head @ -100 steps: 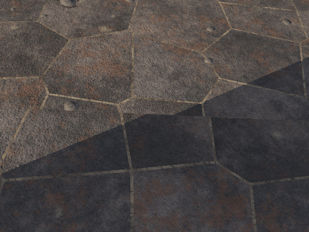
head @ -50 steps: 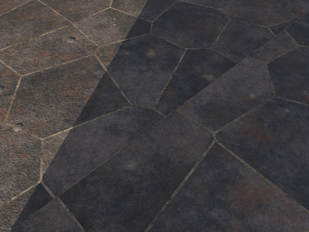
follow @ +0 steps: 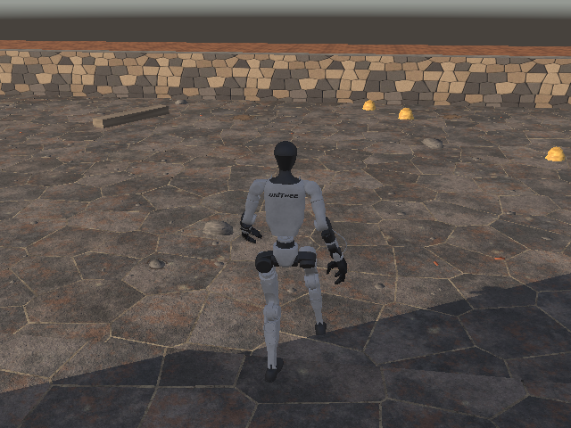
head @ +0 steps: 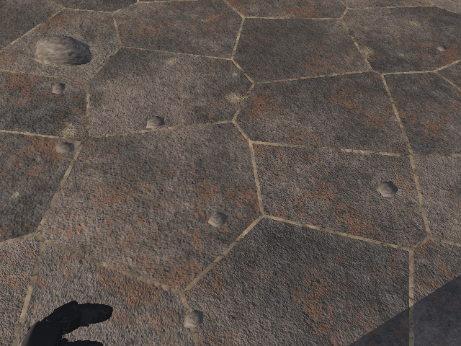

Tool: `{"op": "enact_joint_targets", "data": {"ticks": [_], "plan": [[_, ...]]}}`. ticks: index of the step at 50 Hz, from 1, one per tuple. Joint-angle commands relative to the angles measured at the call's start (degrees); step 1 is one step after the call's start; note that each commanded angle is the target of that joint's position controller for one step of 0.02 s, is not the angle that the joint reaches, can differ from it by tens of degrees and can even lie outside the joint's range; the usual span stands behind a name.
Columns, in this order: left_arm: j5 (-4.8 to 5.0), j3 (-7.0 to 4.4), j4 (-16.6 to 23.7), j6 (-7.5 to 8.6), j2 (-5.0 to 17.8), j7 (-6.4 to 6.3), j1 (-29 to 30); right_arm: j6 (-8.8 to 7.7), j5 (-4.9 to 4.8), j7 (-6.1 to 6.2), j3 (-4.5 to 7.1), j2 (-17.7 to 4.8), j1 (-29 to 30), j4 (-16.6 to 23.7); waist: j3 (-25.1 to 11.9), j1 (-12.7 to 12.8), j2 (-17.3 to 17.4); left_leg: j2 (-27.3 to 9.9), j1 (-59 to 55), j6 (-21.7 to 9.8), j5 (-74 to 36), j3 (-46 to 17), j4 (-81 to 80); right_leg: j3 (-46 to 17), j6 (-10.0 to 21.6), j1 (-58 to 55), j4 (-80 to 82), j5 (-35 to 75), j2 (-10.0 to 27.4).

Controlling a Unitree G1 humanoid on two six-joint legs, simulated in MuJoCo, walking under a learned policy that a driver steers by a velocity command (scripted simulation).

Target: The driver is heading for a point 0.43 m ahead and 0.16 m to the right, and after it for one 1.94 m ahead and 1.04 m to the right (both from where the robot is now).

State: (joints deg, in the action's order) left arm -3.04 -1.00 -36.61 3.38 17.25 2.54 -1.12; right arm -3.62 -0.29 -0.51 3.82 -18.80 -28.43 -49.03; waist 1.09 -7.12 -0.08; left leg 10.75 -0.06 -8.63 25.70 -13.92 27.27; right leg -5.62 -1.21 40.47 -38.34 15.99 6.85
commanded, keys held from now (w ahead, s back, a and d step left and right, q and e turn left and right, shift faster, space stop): w+e+shift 1.00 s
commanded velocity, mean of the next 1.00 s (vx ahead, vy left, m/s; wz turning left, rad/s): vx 1.00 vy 0.00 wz -0.61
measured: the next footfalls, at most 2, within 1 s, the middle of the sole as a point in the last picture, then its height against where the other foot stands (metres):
right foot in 0.16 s outside the picture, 0.11 m lower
left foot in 0.54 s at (225, 281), level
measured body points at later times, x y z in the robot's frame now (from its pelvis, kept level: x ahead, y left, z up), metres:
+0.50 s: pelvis +0.48 -0.13 -0.11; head +0.52 -0.12 +0.34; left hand +0.38 +0.14 -0.23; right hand +0.75 -0.34 -0.14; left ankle +0.69 -0.03 -0.81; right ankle +0.29 -0.19 -0.83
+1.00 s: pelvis +0.90 -0.30 -0.14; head +0.92 -0.33 +0.31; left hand +1.24 -0.26 -0.20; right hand +0.70 -0.49 -0.27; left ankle +0.74 -0.04 -0.76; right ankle +0.99 -0.39 -0.84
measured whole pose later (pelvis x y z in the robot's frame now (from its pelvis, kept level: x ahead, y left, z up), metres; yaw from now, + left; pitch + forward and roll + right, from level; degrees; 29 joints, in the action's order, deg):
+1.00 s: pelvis +0.90 -0.30 -0.14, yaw -40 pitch +0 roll +2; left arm -1.5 -2.2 -37.1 1.0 18.8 3.6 -1.3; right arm -3.6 2.3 0.6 2.3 -15.7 -26.5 -51.8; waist 2.6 -2.2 -2.0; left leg -4.6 -5.9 2.5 23.9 13.1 50.9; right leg 7.2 12.3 32.2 -41.8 -10.9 -4.2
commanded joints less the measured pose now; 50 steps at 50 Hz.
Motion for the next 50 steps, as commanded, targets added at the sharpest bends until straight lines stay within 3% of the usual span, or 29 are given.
{"op": "enact_joint_targets", "data": {"ticks": [1,4,6,7,8,9,10,11,12,14,15,17,20,23,25,26,27,28,29,31,33,36,40,43,45,47,48,49,50], "plan": [[0.93,-0.95,3.8,0.76,3.1,1.04,5.4,-1.31,0.86,0.88,1.28,-7.1,1.2,2.7,2.9,0.6,3.8,-10.3,16.9,-4.4,-14.7,-7.7,-5.0,4.5,1.7,-16.8,4.7,6.7,-2.9],[1.25,-1.80,3.4,1.05,4.9,-0.98,5.2,-1.45,2.67,1.97,1.16,-7.8,-1.1,0.8,5.3,0.2,5.0,-12.0,2.4,-2.6,-26.6,-5.8,1.0,5.6,2.6,-13.8,14.3,1.9,-1.6],[1.32,-3.66,-1.9,1.52,7.9,-2.42,-9.8,-0.81,3.75,2.59,1.30,-9.3,-0.2,-0.1,0.7,7.2,4.0,-11.7,-6.5,-2.3,-46.0,-3.1,19.2,5.7,4.5,-20.7,19.3,-2.3,-2.0],[1.22,-4.86,-6.7,1.34,9.6,-2.66,-22.9,-0.28,2.87,2.74,1.61,-9.2,2.5,0.0,-4.5,13.2,2.2,-11.2,-4.1,-1.7,-50.8,-0.2,35.1,6.8,5.7,-32.6,19.7,-4.3,-3.4],[1.36,-6.07,-10.0,0.63,11.4,-2.65,-33.5,-0.72,1.75,2.16,1.46,-7.4,7.9,0.8,-8.0,19.9,-5.8,-4.7,7.5,-0.1,-34.7,4.3,61.2,3.8,8.6,-45.6,18.7,-6.9,-1.2],[-0.03,-5.72,-12.8,0.44,13.3,-1.36,-38.5,-1.62,2.24,2.36,-0.74,0.9,5.9,2.7,-8.5,14.7,-16.6,-0.8,37.5,1.5,14.5,5.0,81.6,-1.5,9.1,-66.0,-4.8,11.7,5.0],[0.99,-5.92,-12.2,0.26,13.5,-0.75,-39.0,-2.91,0.16,2.68,-2.14,1.2,0.1,5.2,-18.7,11.7,-22.5,-1.5,51.9,3.3,11.9,4.0,84.8,-24.0,17.5,-78.8,0.8,9.4,12.2],[1.43,-6.51,-10.7,-0.18,12.5,-1.74,-31.0,-3.04,0.63,2.38,-2.75,-2.8,4.0,5.8,-16.8,11.8,-16.9,-7.5,61.4,3.9,1.8,8.9,74.9,-38.9,23.7,-73.7,17.9,-32.6,16.4],[1.32,-5.16,-9.0,0.01,6.4,-1.63,-25.7,-3.02,3.30,1.87,-1.80,-7.2,15.2,5.8,-5.9,13.0,-0.4,-12.7,56.3,3.9,-5.7,7.6,65.0,-34.7,20.3,-57.3,24.0,-43.2,12.3],[1.24,-3.94,-11.9,1.54,6.3,-1.85,-25.9,-2.97,5.79,0.06,-1.88,-6.1,21.8,8.4,1.9,9.4,1.3,-14.0,48.9,5.7,-8.9,6.6,53.5,-34.1,19.4,-39.3,23.2,-30.4,8.9],[2.43,-3.54,-14.0,1.97,5.4,-2.46,-26.7,-1.61,5.65,-0.89,-2.76,-2.8,24.1,10.0,5.7,6.7,0.9,-15.9,44.7,7.7,-8.2,7.0,44.1,-28.3,18.3,-29.6,25.4,-28.6,5.4],[2.30,-3.99,-13.8,2.28,6.7,-2.73,-24.0,-1.11,4.75,-1.70,-4.32,-1.3,27.3,12.5,6.7,5.3,-4.2,-16.0,36.5,9.6,-12.2,10.2,29.6,-21.1,17.7,-21.1,29.3,-17.9,0.8],[3.31,-4.87,-12.8,2.40,7.3,-1.77,-22.8,-1.39,2.72,-2.03,-5.18,-0.1,31.6,13.7,4.3,6.3,-3.4,-12.2,20.3,9.9,-25.2,13.9,14.3,-14.9,15.1,-15.8,32.1,-7.4,-2.3],[4.34,-5.11,-13.6,2.11,7.1,-1.25,-26.3,-1.25,1.99,-0.88,-4.64,-0.8,33.8,14.5,2.5,8.2,-1.0,-10.2,16.2,8.8,-29.6,14.0,6.5,-15.0,12.1,-24.7,28.0,1.0,-2.5],[3.88,-5.60,-14.1,1.73,9.3,-1.50,-27.2,-1.43,1.99,0.30,-3.10,-3.5,25.5,12.2,-4.9,4.7,-0.5,-7.3,6.0,7.3,-22.5,14.3,3.5,-13.2,9.6,-30.6,13.4,14.5,-4.3],[3.80,-5.94,-13.8,1.68,10.4,-1.43,-25.7,-1.76,2.07,1.08,-2.10,-5.1,16.8,9.9,-9.1,-0.1,-0.5,-9.1,-4.4,6.8,-20.0,13.3,2.9,-12.3,8.4,-26.9,1.1,12.2,-6.2],[3.64,-5.25,-12.4,2.21,7.6,-1.29,-24.2,-2.07,3.19,2.25,-0.44,-9.2,6.4,8.5,-15.2,-4.3,2.1,-18.1,-16.2,5.2,-5.9,4.6,2.6,-9.9,7.8,-19.4,-14.6,1.0,-8.8],[4.86,-3.20,-10.7,2.12,-1.5,-1.84,-28.2,-1.89,5.29,2.77,0.40,-11.7,3.5,8.2,-21.3,-0.8,12.6,-35.3,-26.6,1.3,11.5,-19.3,-3.1,-4.8,7.7,-6.1,-31.5,-43.9,-12.7],[4.79,-3.27,-8.6,1.11,2.6,-2.21,-27.9,-1.32,4.05,2.42,1.06,-11.6,6.5,8.3,-20.9,1.0,15.3,-37.6,-22.6,-1.8,20.9,-35.3,-10.9,-1.1,8.4,1.0,-38.3,-41.8,-10.5],[2.45,-3.57,-8.6,-0.42,3.7,-1.64,-19.9,-1.56,3.14,1.66,-0.32,-2.8,13.4,8.0,-4.8,2.6,4.2,-31.8,-7.7,-0.8,9.1,-17.3,-12.5,0.7,8.2,3.9,-36.7,-33.7,-5.0],[1.17,-3.46,-7.6,-1.78,1.7,-0.26,-17.3,-2.43,3.17,1.61,-0.76,-1.0,12.5,5.9,0.1,4.9,3.9,-28.6,0.5,0.6,-4.3,-5.3,-14.8,1.0,7.2,2.3,-35.0,-33.1,-2.3],[1.10,-2.46,-3.2,-3.52,-0.6,0.86,-10.6,-3.86,1.29,0.81,-0.97,0.7,10.0,2.5,2.3,6.5,5.0,-27.6,2.5,2.2,-16.2,5.6,-17.7,2.1,6.5,5.9,-33.5,-31.0,0.5],[1.48,-1.30,2.1,-3.37,0.6,2.67,-2.2,-4.66,1.37,0.62,-0.73,-0.7,13.0,2.0,4.9,8.8,3.9,-22.5,7.6,4.9,-31.3,22.2,-21.0,6.6,6.6,2.2,-21.0,-17.7,-0.3],[1.36,-0.67,3.6,-3.30,1.5,3.76,2.7,-4.86,1.50,0.95,-0.06,-4.8,10.8,1.3,6.2,8.5,1.4,-21.9,7.3,6.1,-47.9,28.7,-21.9,13.6,9.1,-8.2,-7.3,-12.2,-4.0],[1.49,-1.20,2.4,-3.09,3.7,3.22,0.0,-3.83,1.57,1.54,0.59,-8.2,7.7,1.4,2.6,10.3,3.4,-22.8,-0.1,7.0,-74.7,29.7,-12.8,17.1,10.9,-13.5,-5.2,-16.2,-8.9],[1.52,-2.68,-1.4,-2.85,7.1,2.17,-14.2,-1.59,2.12,2.28,1.51,-11.6,9.4,2.6,-5.2,18.4,6.1,-25.6,-0.7,6.5,-87.1,28.7,7.6,15.8,13.5,-28.3,-4.8,-23.2,-12.1],[1.47,-4.24,-5.4,-2.67,9.7,1.13,-26.4,-0.68,2.46,2.18,1.58,-11.7,11.1,3.7,-10.6,23.2,4.9,-25.7,5.8,6.1,-80.8,27.4,24.6,12.7,15.4,-42.9,-1.6,-25.3,-13.1],[1.90,-5.78,-7.3,-2.98,12.4,-0.51,-27.6,-0.44,3.26,1.25,1.13,-8.7,9.6,3.2,-9.4,20.8,-2.1,-18.4,19.0,7.4,-34.5,26.7,45.0,6.0,16.7,-52.5,0.8,-30.3,-10.4],[1.00,-6.84,-4.8,-4.05,19.3,-1.20,-20.4,-1.14,3.21,0.49,-0.75,-1.6,5.0,8.3,-11.1,10.9,-16.0,-10.1,41.5,10.7,4.5,23.2,67.4,-22.3,23.8,-62.9,4.6,-24.7,3.1]]}}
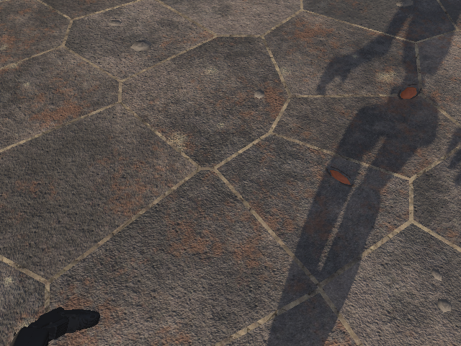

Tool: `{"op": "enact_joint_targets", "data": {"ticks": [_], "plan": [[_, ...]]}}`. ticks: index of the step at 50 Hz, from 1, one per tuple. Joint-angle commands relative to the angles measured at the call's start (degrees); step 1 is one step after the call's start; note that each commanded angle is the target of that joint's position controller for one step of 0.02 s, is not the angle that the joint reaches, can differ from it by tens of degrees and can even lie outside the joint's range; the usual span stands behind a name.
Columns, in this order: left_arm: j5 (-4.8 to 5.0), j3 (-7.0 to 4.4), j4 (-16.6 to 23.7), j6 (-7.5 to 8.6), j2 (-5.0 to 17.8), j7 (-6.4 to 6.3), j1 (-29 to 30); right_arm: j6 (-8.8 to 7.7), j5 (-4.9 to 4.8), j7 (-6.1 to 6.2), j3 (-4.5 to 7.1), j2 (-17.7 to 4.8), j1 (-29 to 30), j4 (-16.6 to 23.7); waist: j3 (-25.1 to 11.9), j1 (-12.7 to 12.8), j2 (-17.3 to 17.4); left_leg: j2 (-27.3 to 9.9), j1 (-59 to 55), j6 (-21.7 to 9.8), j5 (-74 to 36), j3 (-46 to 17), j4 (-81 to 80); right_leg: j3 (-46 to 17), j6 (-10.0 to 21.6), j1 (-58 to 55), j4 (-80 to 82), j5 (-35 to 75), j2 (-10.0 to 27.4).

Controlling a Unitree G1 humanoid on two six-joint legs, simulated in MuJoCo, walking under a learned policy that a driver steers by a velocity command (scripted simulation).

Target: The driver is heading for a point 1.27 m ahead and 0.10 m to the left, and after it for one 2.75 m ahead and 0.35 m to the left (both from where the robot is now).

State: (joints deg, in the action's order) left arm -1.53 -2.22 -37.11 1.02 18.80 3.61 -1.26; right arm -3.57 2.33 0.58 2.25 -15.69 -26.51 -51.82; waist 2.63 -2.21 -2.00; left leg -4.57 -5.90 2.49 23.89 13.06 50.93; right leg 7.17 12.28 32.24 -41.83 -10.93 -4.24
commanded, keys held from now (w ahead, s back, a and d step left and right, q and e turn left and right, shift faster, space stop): w+e+shift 0.22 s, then w+shift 0.06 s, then w+q+shift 0.72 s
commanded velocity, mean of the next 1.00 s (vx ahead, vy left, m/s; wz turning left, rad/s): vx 1.00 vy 0.00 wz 0.05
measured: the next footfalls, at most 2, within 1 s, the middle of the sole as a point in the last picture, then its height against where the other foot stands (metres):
left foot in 0.40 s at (213, 293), level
right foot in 0.82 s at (294, 198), level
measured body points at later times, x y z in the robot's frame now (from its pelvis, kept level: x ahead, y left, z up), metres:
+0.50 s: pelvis +0.48 +0.00 +0.03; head +0.50 +0.00 +0.48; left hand +0.63 +0.27 -0.09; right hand +0.52 -0.30 -0.07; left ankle +0.57 +0.07 -0.69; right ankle +0.26 -0.03 -0.57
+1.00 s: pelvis +0.92 -0.09 +0.04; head +0.94 -0.09 +0.49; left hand +0.99 +0.21 -0.06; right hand +1.07 -0.38 -0.06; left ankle +0.87 +0.01 -0.59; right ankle +0.90 -0.22 -0.69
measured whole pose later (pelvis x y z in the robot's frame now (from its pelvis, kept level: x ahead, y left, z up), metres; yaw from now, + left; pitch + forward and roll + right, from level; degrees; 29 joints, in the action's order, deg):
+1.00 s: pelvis +0.92 -0.09 +0.04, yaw +7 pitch +2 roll -2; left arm -2.4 -2.3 -43.2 5.4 17.5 -0.8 -16.3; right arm -0.4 1.3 -2.4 4.8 -21.0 -14.2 -43.2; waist -0.7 0.5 2.9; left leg -1.2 32.2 -5.2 16.9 0.4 71.8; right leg 6.5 -1.1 10.4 -24.7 -16.3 1.2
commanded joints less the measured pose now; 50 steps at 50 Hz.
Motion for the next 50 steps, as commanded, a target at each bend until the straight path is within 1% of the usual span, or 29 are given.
{"op": "enact_joint_targets", "data": {"ticks": [1,3,4,7,10,14,17,18,19,20,21,22,23,24,25,26,29,32,34,37,39,40,41,42,43,44,45,47,50], "plan": [[-0.21,-6.35,-2.1,-2.18,18.7,-2.44,-23.2,-2.72,-0.13,-0.43,0.93,-8.9,8.6,15.5,-21.5,10.3,-7.0,5.3,55.6,-0.8,2.2,-16.1,46.2,-51.4,15.7,-59.7,20.4,-9.2,18.6],[0.41,-5.37,-3.9,-1.19,13.3,-3.41,-20.3,-4.01,-0.04,-0.29,0.32,-9.4,13.6,15.7,-5.4,6.0,4.7,-0.2,55.1,-1.3,-4.6,-17.3,33.5,-46.7,10.7,-41.7,27.9,-8.4,16.9],[0.55,-4.85,-4.1,-0.26,12.0,-3.83,-18.4,-3.33,0.80,-0.22,-0.06,-8.5,13.9,15.5,-2.5,3.4,6.3,-1.6,50.6,-0.7,-3.7,-17.4,29.3,-41.6,9.4,-33.4,27.8,-2.8,13.8],[1.38,-3.27,-4.1,1.94,8.2,-3.68,-16.2,0.32,2.27,-0.65,-0.43,-6.8,12.2,15.1,0.1,-0.8,7.5,-3.9,42.4,1.7,-0.7,-16.4,18.5,-31.6,8.3,-18.6,29.6,2.9,7.6],[1.26,-3.59,-4.3,3.23,8.3,-3.20,-17.8,0.57,0.98,-1.32,-1.66,-4.2,24.6,20.9,4.5,1.9,4.2,-2.9,39.1,2.6,-14.0,-13.9,1.8,-29.2,7.0,-10.1,32.3,7.9,4.2],[2.27,-3.95,-6.2,3.93,8.5,-2.74,-21.5,-0.17,-0.59,-2.23,-2.08,-3.5,28.0,21.3,0.9,5.7,1.3,0.8,29.0,-0.8,-33.8,-11.9,-14.8,-26.9,2.2,-16.3,32.4,21.6,4.6],[1.62,-3.86,-8.4,4.47,9.9,-3.42,-23.9,-0.43,-0.33,-1.62,-0.81,-6.3,25.2,19.8,-2.2,5.3,0.0,4.0,26.3,-4.5,-29.3,-10.1,-20.6,-24.7,-0.7,-31.4,26.7,41.8,7.8],[0.65,-4.14,-8.8,4.30,11.7,-3.60,-23.8,-0.48,-0.55,-1.08,0.34,-8.6,19.5,18.1,-5.8,2.3,-1.1,6.2,22.7,-5.8,-22.8,-9.3,-19.8,-23.5,-1.9,-36.1,19.2,52.9,8.8],[-0.69,-4.34,-8.9,3.76,12.6,-3.79,-22.0,-0.36,-1.19,-0.31,1.50,-10.4,9.7,15.4,-10.0,-3.4,-2.1,7.5,15.1,-6.9,-16.9,-8.3,-19.9,-21.3,-2.9,-36.6,7.2,58.8,8.7],[-1.67,-3.97,-8.5,3.47,11.1,-4.00,-18.7,-0.08,-1.18,0.69,2.63,-12.7,-2.8,11.9,-13.6,-10.3,-1.5,4.7,2.5,-8.3,-12.0,-10.2,-18.2,-18.5,-3.9,-28.2,-9.6,52.8,6.7],[-0.13,-1.91,-6.1,3.78,2.5,-3.93,-24.0,-0.43,0.73,1.08,4.16,-18.3,-8.4,10.9,-20.5,-7.0,14.5,-10.2,-13.4,-15.6,2.2,-36.1,-18.4,-14.4,-7.0,-9.6,-37.8,14.6,-1.2],[0.54,-0.60,-5.5,4.89,1.1,-3.04,-26.6,0.10,-0.13,-0.39,4.18,-17.1,-5.8,9.7,-21.9,-3.6,22.6,-15.1,-16.8,-20.3,9.5,-66.9,-34.7,-15.8,-7.6,4.8,-43.6,-15.1,-7.5],[-0.59,-0.43,-4.5,4.85,3.6,-3.43,-20.0,0.09,-0.69,-1.16,3.71,-12.9,3.0,11.3,-10.7,-1.6,12.4,-13.3,-9.2,-20.7,12.8,-62.1,-36.5,-14.9,-6.6,11.5,-42.7,-9.2,-0.1],[-1.42,-0.35,-3.5,5.02,5.1,-3.12,-14.0,-0.06,-1.47,-1.69,3.18,-9.8,5.0,11.1,-7.1,-1.7,4.0,-11.2,-1.6,-19.8,7.7,-54.4,-36.0,-14.4,-6.9,9.7,-38.5,-5.4,2.6],[-1.98,-0.14,-2.1,5.07,5.1,-2.84,-10.2,-0.14,-1.29,-1.88,2.72,-8.3,3.9,9.7,-4.0,-1.2,1.0,-8.4,4.5,-18.5,1.9,-48.7,-36.3,-13.8,-7.4,8.2,-34.2,-5.1,4.1],[-2.78,0.28,-0.3,4.59,4.0,-2.52,-8.5,-0.27,-1.27,-1.69,2.04,-6.7,2.6,8.0,-1.7,0.5,1.6,-5.8,9.6,-17.8,-1.6,-45.1,-37.1,-13.6,-8.5,6.8,-30.7,-5.9,5.0],[-3.44,1.89,2.2,3.32,1.7,-1.84,-6.5,-1.16,-1.96,-1.27,2.26,-8.0,0.4,5.7,1.5,3.1,4.8,-2.7,16.5,-18.9,-6.5,-40.5,-40.6,-11.6,-11.6,6.9,-20.3,-9.2,7.4],[-1.72,3.46,6.4,3.73,0.9,-0.81,3.3,-1.31,-2.03,-1.12,3.14,-9.2,2.5,6.7,4.2,1.9,4.9,0.9,26.8,-17.7,-12.3,-34.9,-45.4,-8.2,-14.1,-1.3,-2.3,3.6,7.0],[-0.63,3.83,7.1,3.78,0.2,-0.59,5.7,-1.61,-2.79,-1.67,3.87,-10.6,2.1,6.8,2.8,0.5,5.2,1.3,29.8,-15.7,-20.3,-33.6,-46.8,-6.6,-14.2,-11.3,4.5,13.0,5.3],[-0.52,2.98,7.2,3.86,2.4,-1.74,6.2,-1.46,-3.31,-1.72,4.36,-11.4,-0.7,6.0,0.3,-0.6,4.7,0.1,20.3,-13.3,-32.4,-34.3,-40.8,-7.4,-13.4,-13.9,10.1,14.1,4.3],[-0.68,1.54,5.2,4.25,4.8,-2.95,-0.7,-1.06,-2.89,-1.29,4.70,-12.8,-1.7,5.5,-5.8,2.4,3.9,1.1,15.3,-11.1,-47.9,-33.0,-27.1,-6.8,-12.0,-22.8,12.7,5.7,1.7],[-0.88,0.56,3.0,4.56,6.3,-3.78,-9.0,-1.08,-2.87,-1.47,4.95,-13.9,-0.4,5.7,-10.7,6.9,3.0,3.4,18.6,-9.9,-48.2,-31.3,-15.0,-7.6,-11.1,-33.4,12.8,3.4,3.2],[-1.79,-1.08,1.7,4.83,10.0,-5.09,-20.1,-1.67,-2.96,-1.60,4.26,-11.1,1.1,7.0,-17.4,11.8,0.2,5.7,26.7,-9.2,-36.6,-28.9,1.1,-16.8,-9.1,-46.3,13.2,-10.4,13.0],[-3.74,-2.26,1.0,4.47,13.5,-5.79,-25.0,-1.85,-4.26,-1.07,2.16,-2.0,-1.6,9.1,-24.3,10.2,-11.5,10.6,42.1,-8.7,4.0,-22.8,18.2,-41.0,-5.5,-59.2,18.9,-29.7,30.0],[-2.41,-2.99,0.6,3.71,14.1,-5.54,-22.1,-0.95,-3.96,-0.86,1.71,-4.9,-2.0,10.9,-25.3,7.8,-16.2,8.0,49.4,-9.2,1.9,-19.5,27.2,-57.7,-1.7,-56.2,26.0,-37.7,32.7],[-1.99,-1.93,1.2,3.58,7.5,-5.32,-17.1,-0.02,-2.59,-0.78,2.20,-7.3,4.1,10.1,-15.0,7.8,-7.4,4.2,52.9,-9.2,-4.0,-18.2,27.9,-48.0,-2.5,-48.3,26.4,-35.2,28.8],[-1.65,-1.14,0.4,3.82,4.0,-4.92,-15.6,0.40,-1.68,-1.47,2.20,-7.1,8.0,10.4,-8.7,7.5,-2.2,2.5,52.3,-8.8,-6.8,-17.7,25.4,-37.5,-3.4,-41.4,26.2,-23.0,26.0],[-1.63,-0.66,-2.3,4.44,2.2,-4.84,-16.9,1.76,-0.68,-2.99,2.01,-5.0,11.1,11.3,-3.2,5.3,-1.7,0.2,50.5,-7.8,-7.2,-17.5,23.0,-24.6,-5.3,-33.6,28.2,-7.3,21.9],[0.23,-0.44,-6.0,5.87,0.4,-3.84,-19.4,3.71,-0.41,-4.22,0.98,-2.3,16.7,15.4,-0.6,3.3,-3.6,-2.1,54.2,-7.4,-8.1,-16.3,21.4,-14.5,-6.5,-31.7,30.1,7.5,21.5]]}}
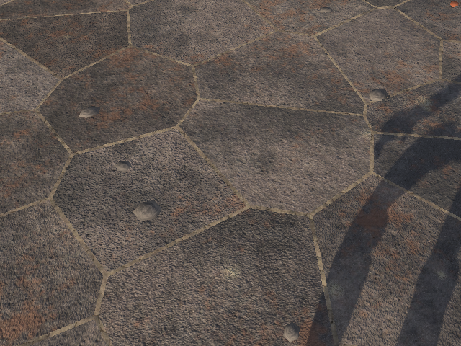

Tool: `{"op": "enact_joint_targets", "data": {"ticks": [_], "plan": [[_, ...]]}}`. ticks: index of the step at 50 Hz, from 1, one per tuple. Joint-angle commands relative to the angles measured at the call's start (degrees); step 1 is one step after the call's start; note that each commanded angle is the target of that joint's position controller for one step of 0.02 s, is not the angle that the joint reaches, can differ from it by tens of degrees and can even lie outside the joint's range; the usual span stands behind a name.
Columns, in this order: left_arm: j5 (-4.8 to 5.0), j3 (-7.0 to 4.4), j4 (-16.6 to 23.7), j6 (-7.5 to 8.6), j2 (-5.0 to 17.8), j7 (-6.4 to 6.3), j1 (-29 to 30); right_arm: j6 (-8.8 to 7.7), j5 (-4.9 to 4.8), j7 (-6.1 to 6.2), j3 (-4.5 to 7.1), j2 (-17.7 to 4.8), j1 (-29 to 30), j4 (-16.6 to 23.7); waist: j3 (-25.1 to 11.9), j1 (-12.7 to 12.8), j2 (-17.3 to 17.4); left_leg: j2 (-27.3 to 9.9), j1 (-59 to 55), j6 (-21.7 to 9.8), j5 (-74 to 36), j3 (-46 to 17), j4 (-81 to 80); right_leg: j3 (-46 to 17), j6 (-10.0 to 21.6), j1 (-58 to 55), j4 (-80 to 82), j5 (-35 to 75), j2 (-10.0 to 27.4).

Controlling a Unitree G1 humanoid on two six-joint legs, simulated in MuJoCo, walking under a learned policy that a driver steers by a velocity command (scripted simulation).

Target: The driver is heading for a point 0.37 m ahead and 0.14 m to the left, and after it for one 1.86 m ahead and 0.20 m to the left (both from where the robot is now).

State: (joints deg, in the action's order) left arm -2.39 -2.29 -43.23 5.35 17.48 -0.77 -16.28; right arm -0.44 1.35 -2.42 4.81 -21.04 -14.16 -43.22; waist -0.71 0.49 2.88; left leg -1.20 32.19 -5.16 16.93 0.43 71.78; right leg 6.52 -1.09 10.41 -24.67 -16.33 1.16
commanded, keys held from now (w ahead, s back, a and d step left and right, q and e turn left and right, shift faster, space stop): w+q+shift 0.18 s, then q+shift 0.28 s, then e+shift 0.54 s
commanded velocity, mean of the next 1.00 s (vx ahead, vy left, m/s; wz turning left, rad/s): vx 0.41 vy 0.00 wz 0.32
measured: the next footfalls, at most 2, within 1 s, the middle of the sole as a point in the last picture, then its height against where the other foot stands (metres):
left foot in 0.24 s outside the picture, level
right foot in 0.66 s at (226, 281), level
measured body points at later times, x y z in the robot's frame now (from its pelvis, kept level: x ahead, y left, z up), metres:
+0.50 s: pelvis +0.39 +0.05 -0.01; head +0.46 +0.07 +0.44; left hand +0.47 +0.36 -0.09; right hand +0.56 -0.19 -0.13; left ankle +0.38 +0.07 -0.74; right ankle +0.59 -0.06 -0.67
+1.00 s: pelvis +0.55 +0.06 +0.00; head +0.59 +0.05 +0.45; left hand +0.53 +0.36 -0.11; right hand +0.78 -0.14 -0.12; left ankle +0.51 +0.21 -0.70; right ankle +0.66 +0.05 -0.74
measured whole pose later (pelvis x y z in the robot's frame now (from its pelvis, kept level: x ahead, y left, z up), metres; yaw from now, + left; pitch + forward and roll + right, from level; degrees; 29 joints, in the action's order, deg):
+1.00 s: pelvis +0.55 +0.06 +0.00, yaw +15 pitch +1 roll +2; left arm -0.4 -4.6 -41.9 -3.5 16.6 0.7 -16.6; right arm 3.3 1.3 1.6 1.2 -16.3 -6.5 -40.8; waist 4.7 3.2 0.2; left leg 4.0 24.2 1.2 23.0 -7.7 48.0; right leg -11.6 4.7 21.1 -21.8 0.1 -9.7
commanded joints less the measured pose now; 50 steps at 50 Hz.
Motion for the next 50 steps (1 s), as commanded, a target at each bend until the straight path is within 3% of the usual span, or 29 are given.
{"op": "enact_joint_targets", "data": {"ticks": [1,3,6,8,10,11,12,13,14,15,16,17,18,19,21,23,26,29,32,33,34,35,36,37,38,39,42,46,50], "plan": [[1.18,-0.40,-0.2,1.81,1.8,0.70,-3.7,0.78,0.68,-1.61,-1.87,3.0,6.7,8.3,3.1,0.0,-8.1,-5.5,16.7,0.3,-3.5,-2.9,-0.4,-10.3,6.5,-9.2,14.1,16.4,15.6],[1.06,-0.55,-0.6,2.33,2.8,0.56,-1.3,0.59,0.59,-2.51,-2.49,2.7,10.2,10.9,4.9,-1.8,-8.4,-5.4,14.3,0.2,-10.7,-1.3,-7.3,-2.4,5.1,-5.7,16.3,21.6,13.2],[1.05,-1.03,-1.9,2.51,5.4,0.40,-1.7,0.51,0.41,-3.79,-3.33,2.1,15.8,12.5,8.2,-1.7,-4.9,-2.3,4.0,-1.8,-18.1,6.1,-23.1,6.9,3.4,-2.4,19.4,30.9,10.0],[1.03,-1.63,-2.4,2.12,8.5,0.10,-5.1,0.29,0.30,-3.60,-3.17,1.0,15.2,11.7,6.0,-2.3,-5.7,2.6,-3.0,-3.8,-17.2,10.6,-27.0,9.0,2.6,-7.3,13.0,58.0,10.1],[0.97,-2.61,-1.6,0.40,12.2,-0.66,-4.7,-0.17,0.66,-2.75,-2.14,-1.8,5.2,8.8,0.0,-8.3,-7.6,6.7,-14.1,-5.7,-12.6,10.9,-28.9,8.7,2.3,-10.3,-3.9,75.1,12.0],[1.08,-2.92,-0.7,-0.52,13.2,-0.88,-2.8,-0.60,1.05,-1.99,-0.98,-3.7,-6.1,5.3,-5.2,-13.3,-7.4,8.0,-26.7,-7.3,-12.9,8.6,-31.2,7.3,2.6,-6.6,-19.0,75.1,13.1],[1.12,-2.76,-0.3,-0.79,11.9,-0.38,-2.8,-0.87,1.29,-0.38,0.48,-5.9,-14.2,1.8,-8.7,-15.1,-3.0,7.4,-40.7,-8.6,-16.6,3.7,-36.4,7.3,1.1,3.0,-37.7,51.0,10.0],[0.29,-1.53,1.0,-0.76,5.5,0.61,-4.8,-0.15,-0.26,1.29,2.10,-11.1,-10.4,2.1,-5.4,-8.8,9.7,-2.7,-47.9,-10.0,-38.5,-10.3,-35.3,6.6,-1.2,20.2,-60.6,-12.3,-0.9],[1.99,-1.24,6.9,-0.89,7.1,-0.02,-9.3,0.62,1.04,1.17,3.90,-17.9,-9.6,5.6,-21.8,-6.7,11.0,-16.6,-64.6,-24.0,-51.0,-37.2,-39.7,-4.8,-3.1,34.8,-78.1,-17.6,-4.2],[1.12,-0.80,7.6,-0.19,8.8,-0.39,-3.2,0.93,-0.45,1.92,3.91,-15.2,-9.0,7.1,-22.4,-8.2,-2.3,-15.7,-60.1,-22.1,-45.4,-39.2,-45.3,-10.9,-2.3,36.2,-73.6,-10.6,-0.6],[1.43,-0.23,8.0,0.06,7.6,-0.34,-1.7,0.85,-0.86,2.55,3.30,-12.8,-6.0,6.2,-12.4,-4.8,-4.7,-13.9,-48.2,-20.4,-43.2,-34.9,-48.4,-10.9,-2.1,34.9,-67.1,-8.3,1.3],[0.43,0.02,7.7,-0.32,6.8,-0.43,-0.2,0.67,-1.05,2.89,2.36,-9.6,-3.2,5.5,-4.4,-1.7,-7.9,-10.5,-37.3,-18.1,-41.8,-30.5,-50.6,-10.6,-2.3,32.8,-60.8,-8.6,3.3],[-0.46,-0.09,7.1,-1.50,7.0,-0.57,-0.9,0.17,-1.41,3.14,1.68,-7.7,-1.6,6.0,-0.4,0.0,-8.7,-8.7,-29.1,-16.6,-48.6,-26.8,-50.9,-10.4,-2.8,29.0,-57.1,-8.7,4.3],[-1.05,-0.09,7.0,-3.08,6.9,-0.66,-2.0,-0.12,-1.59,3.10,1.05,-6.4,-1.0,5.7,0.2,1.7,-8.9,-7.5,-23.3,-16.0,-52.2,-24.5,-52.0,-10.3,-3.6,25.3,-53.1,-9.1,4.9],[-0.97,0.24,7.9,-4.52,5.4,-0.71,-0.1,-0.86,-1.31,2.51,1.19,-6.9,-0.9,5.0,-0.9,2.4,-9.3,-3.9,-16.7,-14.1,-56.8,-20.7,-51.7,-9.4,-4.5,20.2,-43.2,-8.1,5.2],[-0.05,0.84,9.4,-4.70,3.6,-0.84,2.9,-0.88,-0.63,2.33,1.67,-7.5,-1.1,4.5,-3.4,2.0,-7.7,-0.4,-15.3,-11.5,-60.8,-18.2,-49.1,-8.0,-4.0,17.9,-35.8,-0.7,3.0],[0.85,1.76,8.6,-4.34,1.4,-0.43,4.2,-0.52,-1.13,2.39,0.59,-3.3,-1.1,3.4,-6.1,0.2,-2.7,3.8,-16.0,-4.3,-56.0,-11.4,-47.4,-5.0,-1.0,12.2,-22.5,13.9,0.5],[1.21,1.95,7.8,-3.85,1.0,-0.02,6.8,-0.76,-1.03,2.75,-0.61,-0.7,-5.4,1.2,-3.9,-3.3,-0.2,0.6,-21.9,-2.0,-48.5,-12.7,-48.0,-5.2,1.0,12.2,-15.1,19.8,0.5],[0.70,0.86,4.9,-2.60,4.1,0.17,2.0,-0.98,0.06,3.44,-0.71,-1.7,-5.1,0.1,-1.6,-1.0,0.7,-3.5,-26.9,-1.2,-52.3,-13.2,-41.8,-6.3,4.8,8.1,-7.1,14.7,-0.8],[0.67,0.47,3.4,-2.01,4.9,0.35,-2.3,-1.00,-0.14,3.76,-0.51,-2.8,-3.8,0.2,-1.8,1.8,-0.5,-2.0,-26.9,-0.4,-51.2,-10.9,-35.5,-7.1,6.4,3.2,-1.8,20.4,-1.0],[1.06,-0.62,2.8,-1.53,9.0,0.49,-5.6,-1.15,0.16,4.17,-0.14,-3.6,-5.2,1.7,-5.2,1.7,-6.7,3.2,-23.2,1.1,-33.9,-7.4,-23.4,-16.1,9.6,-4.4,-4.7,48.8,5.2],[1.66,-1.81,3.9,-2.43,11.9,0.75,-4.4,-0.47,-0.22,4.28,-0.57,-0.9,-11.4,2.2,-11.3,-1.1,-18.5,12.4,-11.4,5.2,11.1,-1.3,-3.9,-34.4,21.6,-13.6,-3.5,71.0,19.3],[3.17,-1.71,4.6,-3.57,9.6,1.36,-3.5,0.09,1.72,4.08,-1.07,-2.0,-10.5,2.2,-12.3,-2.0,-12.9,11.5,-5.5,4.9,18.4,-3.7,0.2,-42.6,22.5,-13.1,1.8,64.1,19.3],[3.34,-1.96,5.2,-4.27,8.3,1.46,-1.5,0.80,2.01,3.95,-0.99,-2.4,-7.1,2.0,-8.2,-1.7,-7.0,8.9,-3.6,5.5,15.0,-5.8,2.8,-38.7,20.7,-9.2,2.6,51.0,16.6],[2.88,-1.82,5.2,-5.02,7.1,1.46,0.1,1.45,1.72,3.84,-1.13,-2.2,-3.6,2.6,-5.2,-1.6,-3.8,7.3,-3.0,5.8,12.4,-5.8,0.8,-34.9,18.1,-4.7,4.2,39.7,13.1],[2.71,-1.91,5.1,-5.56,6.8,1.28,0.5,2.17,1.22,3.63,-1.27,-1.7,-1.3,3.7,-3.2,-1.9,-4.2,6.0,-3.2,6.1,10.5,-5.7,-2.2,-33.0,15.6,-1.3,6.0,30.4,10.3],[2.10,-2.85,5.1,-6.73,7.2,1.30,1.2,3.64,0.85,3.38,-1.95,-0.2,-0.4,4.4,-3.6,-2.2,-7.2,6.0,-6.4,6.7,7.1,-4.6,-9.7,-31.6,11.3,2.6,9.4,10.8,4.5],[1.97,-4.37,5.2,-7.90,8.6,1.35,0.0,3.87,0.16,3.99,-2.12,-0.2,3.3,5.0,-2.6,0.0,-9.7,6.3,-5.9,6.9,6.9,-5.4,-19.9,-35.8,9.0,2.8,13.0,-6.3,2.9],[1.89,-5.56,5.0,-8.67,9.6,1.20,-0.3,2.89,-0.40,4.55,-2.04,-0.7,4.8,4.9,-2.7,1.4,-11.2,7.2,-7.7,5.9,5.4,-6.5,-26.6,-39.6,7.2,2.5,14.5,-12.3,2.0]]}}
Velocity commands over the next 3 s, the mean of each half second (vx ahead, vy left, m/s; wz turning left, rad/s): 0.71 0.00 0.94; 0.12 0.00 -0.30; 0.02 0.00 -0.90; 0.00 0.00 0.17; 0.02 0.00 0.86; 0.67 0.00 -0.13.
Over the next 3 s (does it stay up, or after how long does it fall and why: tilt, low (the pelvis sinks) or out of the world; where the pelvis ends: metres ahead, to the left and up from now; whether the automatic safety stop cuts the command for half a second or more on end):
stays up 0.75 0.15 0.00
